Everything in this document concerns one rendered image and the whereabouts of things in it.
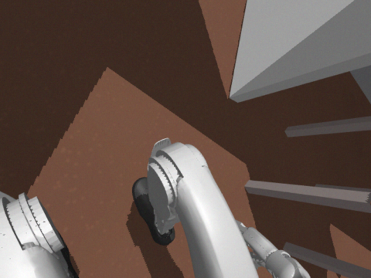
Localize right robot foot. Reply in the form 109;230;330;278
132;177;175;246

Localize left robot foot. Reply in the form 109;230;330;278
58;232;79;278

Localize right robot hand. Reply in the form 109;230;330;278
236;220;278;269

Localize right robot arm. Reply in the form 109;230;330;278
265;250;310;278

